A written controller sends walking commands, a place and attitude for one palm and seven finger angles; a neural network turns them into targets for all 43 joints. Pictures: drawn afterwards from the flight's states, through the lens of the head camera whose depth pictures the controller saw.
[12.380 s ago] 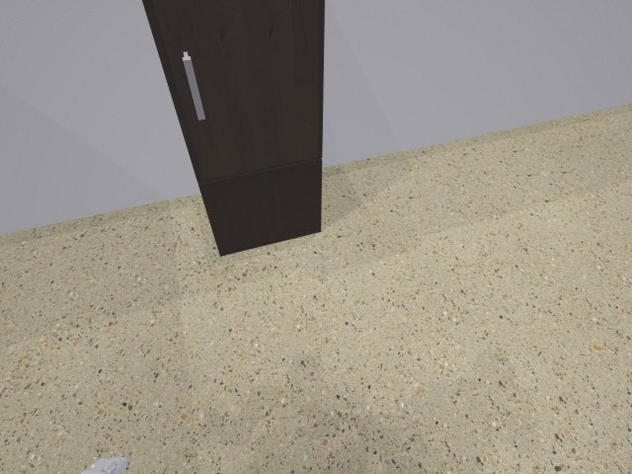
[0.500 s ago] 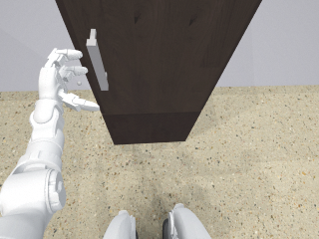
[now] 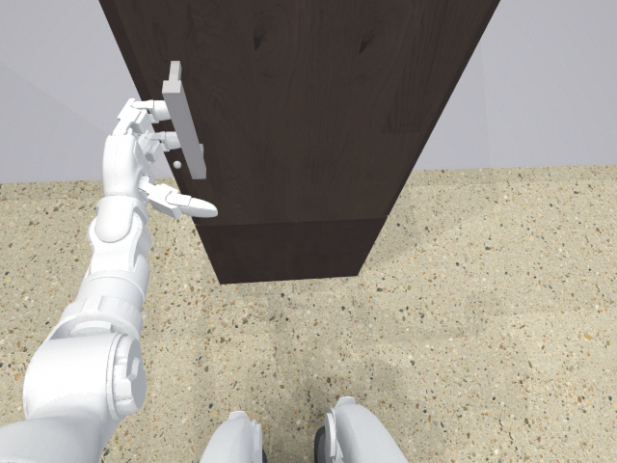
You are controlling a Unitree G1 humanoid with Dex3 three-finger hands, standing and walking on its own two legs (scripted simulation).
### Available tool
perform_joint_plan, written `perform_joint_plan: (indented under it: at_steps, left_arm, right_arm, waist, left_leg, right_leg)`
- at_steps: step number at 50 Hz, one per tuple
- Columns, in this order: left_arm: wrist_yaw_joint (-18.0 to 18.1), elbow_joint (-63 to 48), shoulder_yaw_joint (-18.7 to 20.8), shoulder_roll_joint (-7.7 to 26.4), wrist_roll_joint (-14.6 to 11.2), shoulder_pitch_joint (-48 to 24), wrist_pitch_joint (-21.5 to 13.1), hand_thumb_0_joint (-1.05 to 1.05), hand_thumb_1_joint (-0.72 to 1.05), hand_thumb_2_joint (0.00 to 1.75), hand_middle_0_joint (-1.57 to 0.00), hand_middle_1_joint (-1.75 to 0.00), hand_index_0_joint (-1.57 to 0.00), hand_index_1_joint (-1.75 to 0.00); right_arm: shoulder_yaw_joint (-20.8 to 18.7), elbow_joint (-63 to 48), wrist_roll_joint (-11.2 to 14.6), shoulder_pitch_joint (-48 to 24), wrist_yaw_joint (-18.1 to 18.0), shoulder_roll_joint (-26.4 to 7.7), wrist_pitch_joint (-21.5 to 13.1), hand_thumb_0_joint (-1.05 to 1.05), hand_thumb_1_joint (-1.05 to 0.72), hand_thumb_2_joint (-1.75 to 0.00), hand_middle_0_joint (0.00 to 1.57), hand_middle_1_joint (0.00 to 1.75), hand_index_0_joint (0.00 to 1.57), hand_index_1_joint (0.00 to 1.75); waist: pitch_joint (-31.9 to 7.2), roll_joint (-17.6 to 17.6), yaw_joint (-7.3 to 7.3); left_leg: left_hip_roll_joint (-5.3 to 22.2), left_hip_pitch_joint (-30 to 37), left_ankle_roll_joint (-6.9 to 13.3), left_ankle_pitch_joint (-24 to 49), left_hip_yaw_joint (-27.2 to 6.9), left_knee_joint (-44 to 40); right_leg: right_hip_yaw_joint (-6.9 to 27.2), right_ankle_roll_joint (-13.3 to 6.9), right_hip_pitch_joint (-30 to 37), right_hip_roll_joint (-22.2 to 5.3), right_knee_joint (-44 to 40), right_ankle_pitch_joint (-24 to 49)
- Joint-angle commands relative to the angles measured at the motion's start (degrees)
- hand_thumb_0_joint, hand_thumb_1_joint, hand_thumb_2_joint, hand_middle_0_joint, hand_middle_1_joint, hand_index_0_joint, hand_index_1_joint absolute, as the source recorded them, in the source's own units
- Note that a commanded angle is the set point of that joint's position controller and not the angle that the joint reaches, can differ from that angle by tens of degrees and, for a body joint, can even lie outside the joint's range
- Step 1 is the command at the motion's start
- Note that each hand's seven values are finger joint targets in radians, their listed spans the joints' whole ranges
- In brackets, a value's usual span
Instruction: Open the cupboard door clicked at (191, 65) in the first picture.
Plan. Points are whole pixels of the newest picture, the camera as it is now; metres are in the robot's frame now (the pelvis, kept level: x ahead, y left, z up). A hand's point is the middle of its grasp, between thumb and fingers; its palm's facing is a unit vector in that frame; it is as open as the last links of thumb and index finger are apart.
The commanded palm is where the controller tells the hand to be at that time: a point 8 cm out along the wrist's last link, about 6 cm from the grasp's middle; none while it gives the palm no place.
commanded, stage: slide the fingers in behind the handle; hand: left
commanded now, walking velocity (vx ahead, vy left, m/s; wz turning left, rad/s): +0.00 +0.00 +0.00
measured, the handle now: (188, 125) +0.54 +0.13 +0.06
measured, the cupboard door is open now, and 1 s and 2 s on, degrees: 0 0 0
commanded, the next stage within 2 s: close the thumb around the handle in 1.06 s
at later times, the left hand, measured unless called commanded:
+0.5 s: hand (200, 166) +0.48 +0.12 +0.05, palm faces +0.01 -1.00 -0.01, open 14.0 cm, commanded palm +0.46 +0.16 +0.05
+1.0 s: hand (208, 164) +0.48 +0.10 +0.05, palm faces +0.02 -1.00 -0.01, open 14.1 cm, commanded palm +0.45 +0.15 +0.05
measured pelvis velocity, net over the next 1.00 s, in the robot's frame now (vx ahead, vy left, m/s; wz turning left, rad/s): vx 0.00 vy -0.01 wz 0.00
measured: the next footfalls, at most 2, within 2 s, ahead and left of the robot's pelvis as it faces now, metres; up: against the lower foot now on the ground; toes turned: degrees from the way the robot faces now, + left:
none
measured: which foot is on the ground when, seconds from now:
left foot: down 0.00-1.00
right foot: down 0.00-1.00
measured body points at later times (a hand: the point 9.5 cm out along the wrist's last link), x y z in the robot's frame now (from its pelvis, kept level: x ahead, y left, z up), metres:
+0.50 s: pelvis +0.00 +0.00 +0.00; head +0.12 +0.01 +0.43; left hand +0.48 +0.17 +0.05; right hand +0.04 -0.26 -0.12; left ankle +0.00 +0.09 -0.65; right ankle +0.03 -0.10 -0.65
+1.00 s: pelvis +0.00 -0.01 +0.00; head +0.12 +0.00 +0.43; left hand +0.48 +0.16 +0.05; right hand +0.03 -0.26 -0.12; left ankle +0.00 +0.09 -0.65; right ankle +0.03 -0.10 -0.65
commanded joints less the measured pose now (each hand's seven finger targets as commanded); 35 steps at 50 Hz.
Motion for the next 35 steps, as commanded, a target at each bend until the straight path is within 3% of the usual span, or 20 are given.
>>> perform_joint_plan:
  at_steps: [1, 2, 3, 4, 7, 8, 11, 12, 13, 15, 17, 20, 21, 23, 25, 26, 27, 28, 32, 35]
  left_arm:
    - [1.41, -11.02, 1.18, 10.12, -0.02, -22.39, -3.92, 0.00, -0.50, 0.30, -0.30, -1.20, -0.30, -1.20]
    - [1.64, -12.18, 1.96, 11.58, 0.47, -22.97, -4.16, 0.00, -0.50, 0.30, -0.30, -1.20, -0.30, -1.20]
    - [1.67, -12.41, 0.47, 9.71, 0.62, -22.88, -4.12, 0.00, -0.50, 0.30, -0.30, -1.20, -0.30, -1.20]
    - [1.89, -12.69, 0.91, 9.41, 0.32, -21.61, -4.05, 0.00, -0.50, 0.30, -0.30, -1.20, -0.30, -1.20]
    - [2.08, -12.61, 0.73, 9.46, 0.30, -21.39, -3.97, 0.00, -0.50, 0.30, -0.30, -1.20, -0.30, -1.20]
    - [2.18, -12.43, 0.36, 8.95, 0.35, -21.82, -3.94, 0.00, -0.50, 0.30, -0.30, -1.20, -0.30, -1.20]
    - [2.69, -15.46, -0.27, 8.15, 0.13, -23.35, -4.72, 0.00, -0.50, 0.30, -0.30, -1.20, -0.30, -1.20]
    - [2.69, -14.26, -1.67, 6.29, 0.28, -22.93, -4.59, 0.00, -0.50, 0.30, -0.30, -1.20, -0.30, -1.20]
    - [2.87, -13.20, -1.73, 5.93, 0.11, -23.35, -4.52, 0.00, -0.50, 0.30, -0.30, -1.20, -0.30, -1.20]
    - [3.24, -12.98, -1.35, 6.55, 0.52, -22.79, -4.56, 0.00, -0.50, 0.30, -0.30, -1.20, -0.30, -1.20]
    - [3.60, -12.58, -3.01, 4.62, 0.73, -25.00, -4.55, 0.00, -0.50, 0.30, -0.30, -1.20, -0.30, -1.20]
    - [4.50, -10.80, -1.32, 6.07, 0.96, -24.70, -4.34, 0.00, -0.50, 0.30, -0.30, -1.20, -0.30, -1.20]
    - [4.75, -11.10, -0.36, 7.24, 0.84, -24.95, -4.53, 0.00, -0.50, 0.30, -0.30, -1.20, -0.30, -1.20]
    - [4.93, -11.07, -2.12, 5.48, 1.32, -27.22, -4.76, 0.00, -0.50, 0.30, -0.30, -1.20, -0.30, -1.20]
    - [5.45, -10.72, -0.28, 7.83, 1.70, -26.59, -4.89, 0.00, -0.50, 0.30, -0.30, -1.20, -0.30, -1.20]
    - [5.40, -11.05, -1.41, 6.46, 1.65, -27.10, -5.01, 0.00, -0.50, 0.30, -0.30, -1.20, -0.30, -1.20]
    - [5.55, -11.13, -0.44, 7.52, 1.88, -27.31, -5.16, 0.00, -0.50, 0.30, -0.30, -1.20, -0.30, -1.20]
    - [5.47, -10.67, -1.78, 5.72, 1.82, -26.46, -4.95, 0.00, -0.50, 0.30, -0.30, -1.20, -0.30, -1.20]
    - [5.98, -13.40, -1.74, 5.06, 1.51, -25.09, -5.07, 0.00, -0.50, 0.30, -0.30, -1.20, -0.30, -1.20]
    - [6.40, -12.15, -2.49, 4.23, 1.78, -24.14, -4.30, 0.00, -0.50, 0.30, -0.30, -1.20, -0.30, -1.20]
  right_arm:
    - [-3.66, -3.78, 0.08, 8.45, -0.63, -9.17, -1.00, 0.00, -0.90, -0.90, 0.20, 0.30, 0.20, 0.30]
    - [-3.65, -3.70, 0.03, 8.41, -0.60, -9.26, -0.86, 0.00, -0.90, -0.90, 0.20, 0.30, 0.20, 0.30]
    - [-3.72, -3.92, 0.05, 8.15, -0.43, -8.97, -0.83, 0.00, -0.90, -0.90, 0.20, 0.30, 0.20, 0.30]
    - [-3.79, -4.20, 0.08, 8.08, -0.32, -8.90, -0.81, 0.00, -0.90, -0.90, 0.20, 0.30, 0.20, 0.30]
    - [-3.74, -4.41, 0.25, 8.01, -0.35, -8.86, -0.73, 0.00, -0.90, -0.90, 0.20, 0.30, 0.20, 0.30]
    - [-3.68, -4.38, 0.27, 7.72, -0.41, -8.78, -0.71, 0.00, -0.90, -0.90, 0.20, 0.30, 0.20, 0.30]
    - [-3.91, -4.37, 0.10, 7.84, -0.41, -8.64, -1.16, 0.00, -0.90, -0.90, 0.20, 0.30, 0.20, 0.30]
    - [-3.94, -4.06, 0.20, 7.55, -0.29, -8.48, -1.22, 0.00, -0.90, -0.90, 0.20, 0.30, 0.20, 0.30]
    - [-3.95, -3.63, 0.17, 7.58, -0.34, -8.49, -1.26, 0.00, -0.90, -0.90, 0.20, 0.30, 0.20, 0.30]
    - [-3.95, -3.78, 0.11, 7.53, -0.30, -8.65, -1.29, 0.00, -0.90, -0.90, 0.20, 0.30, 0.20, 0.30]
    - [-3.95, -3.25, 0.01, 7.66, -0.24, -8.51, -1.45, 0.00, -0.90, -0.90, 0.20, 0.30, 0.20, 0.30]
    - [-3.89, -3.33, -0.15, 7.62, -0.26, -8.64, -1.51, 0.00, -0.90, -0.90, 0.20, 0.30, 0.20, 0.30]
    - [-3.82, -3.48, -0.19, 7.86, -0.31, -8.81, -1.59, 0.00, -0.90, -0.90, 0.20, 0.30, 0.20, 0.30]
    - [-3.76, -3.40, -0.32, 7.59, -0.25, -8.51, -1.64, 0.00, -0.90, -0.90, 0.20, 0.30, 0.20, 0.30]
    - [-3.73, -3.44, -0.40, 7.75, -0.31, -8.73, -1.68, 0.00, -0.90, -0.90, 0.20, 0.30, 0.20, 0.30]
    - [-3.72, -3.69, -0.46, 7.96, -0.24, -8.52, -1.79, 0.00, -0.90, -0.90, 0.20, 0.30, 0.20, 0.30]
    - [-3.81, -3.38, -0.54, 8.05, -0.19, -8.66, -1.77, 0.00, -0.90, -0.90, 0.20, 0.30, 0.20, 0.30]
    - [-3.79, -3.53, -0.48, 7.94, -0.06, -8.48, -1.71, 0.00, -0.90, -0.90, 0.20, 0.30, 0.20, 0.30]
    - [-4.11, -3.85, -0.57, 8.35, 0.28, -8.47, -1.67, 0.00, -0.90, -0.90, 0.20, 0.30, 0.20, 0.30]
    - [-4.12, -3.67, -0.41, 8.33, 0.40, -8.46, -1.33, 0.00, -0.90, -0.90, 0.20, 0.30, 0.20, 0.30]
  waist:
    - [-26.67, 2.82, -0.69]
    - [-27.71, 3.55, -0.18]
    - [-27.67, 4.24, -0.42]
    - [-27.74, 2.56, -0.13]
    - [-27.06, 1.94, -0.18]
    - [-26.13, 2.09, -0.32]
    - [-28.31, 3.40, -0.49]
    - [-27.63, 3.44, -0.80]
    - [-25.96, 1.47, -1.40]
    - [-26.52, 2.74, -0.65]
    - [-25.79, 2.78, -1.69]
    - [-25.25, 1.49, -1.31]
    - [-25.72, 1.55, -1.20]
    - [-25.78, 1.39, -1.91]
    - [-26.98, 1.49, -1.26]
    - [-27.27, 2.18, -1.60]
    - [-28.15, 3.07, -1.34]
    - [-28.01, 2.42, -1.48]
    - [-30.62, 3.54, -0.72]
    - [-27.55, 1.40, -1.14]
  left_leg:
    - [-0.20, 14.94, -0.78, 23.86, -2.98, -6.51]
    - [-0.10, 15.22, -0.97, 24.60, -3.19, -6.51]
    - [-0.12, 15.99, -1.03, 24.65, -3.11, -6.62]
    - [-0.18, 15.42, -0.84, 24.22, -2.81, -6.57]
    - [-0.35, 14.31, -0.83, 23.23, -2.62, -6.90]
    - [-0.33, 13.75, -0.83, 22.50, -2.57, -7.01]
    - [-0.29, 15.93, -0.83, 23.31, -2.74, -6.72]
    - [-0.29, 16.13, -0.97, 22.79, -2.66, -6.73]
    - [-0.23, 15.01, -0.80, 21.91, -2.68, -6.71]
    - [-0.50, 14.30, -0.88, 20.89, -2.62, -6.91]
    - [-0.31, 15.46, -0.91, 21.26, -3.00, -6.74]
    - [-0.69, 12.95, -0.70, 19.53, -2.64, -6.61]
    - [-0.75, 12.74, -0.58, 19.71, -2.57, -6.41]
    - [-0.84, 12.13, -0.56, 19.01, -2.63, -6.26]
    - [-0.94, 11.19, -0.54, 18.45, -2.44, -6.14]
    - [-0.97, 11.96, -0.48, 19.35, -2.53, -6.03]
    - [-0.78, 12.87, -0.71, 20.26, -2.69, -5.93]
    - [-0.87, 12.76, -0.65, 20.09, -2.49, -5.83]
    - [-0.56, 15.56, -0.96, 23.75, -2.67, -6.04]
    - [-0.62, 13.12, -0.81, 21.24, -2.44, -6.42]
  right_leg:
    - [3.35, 0.97, 16.91, 0.47, -5.80, 21.10]
    - [3.37, 0.92, 17.20, 0.34, -5.32, 21.62]
    - [3.30, 0.93, 16.70, 0.38, -5.46, 21.44]
    - [3.44, 1.03, 17.65, 0.41, -5.85, 21.61]
    - [3.65, 1.02, 18.78, 0.45, -6.01, 21.84]
    - [3.60, 1.02, 18.35, 0.37, -6.05, 21.26]
    - [3.62, 0.90, 18.20, 0.38, -5.90, 21.68]
    - [3.53, 1.00, 17.16, 0.40, -6.13, 20.98]
    - [3.50, 1.15, 17.00, 0.37, -6.49, 20.58]
    - [3.72, 0.98, 17.47, 0.26, -6.31, 19.83]
    - [3.25, 1.02, 15.39, 0.30, -6.19, 19.39]
    - [3.72, 1.04, 16.71, 0.24, -6.41, 18.73]
    - [3.83, 0.98, 17.11, 0.26, -6.20, 19.21]
    - [3.93, 1.15, 16.88, 0.11, -6.10, 18.85]
    - [4.29, 1.09, 18.05, 0.09, -5.94, 18.79]
    - [4.19, 1.02, 17.81, 0.22, -5.71, 19.66]
    - [4.00, 0.99, 17.28, 0.13, -5.37, 19.98]
    - [4.04, 1.07, 17.36, 0.17, -5.64, 19.93]
    - [3.62, 0.91, 18.05, 0.32, -5.22, 22.45]
    - [3.69, 1.09, 18.12, 0.33, -5.90, 21.06]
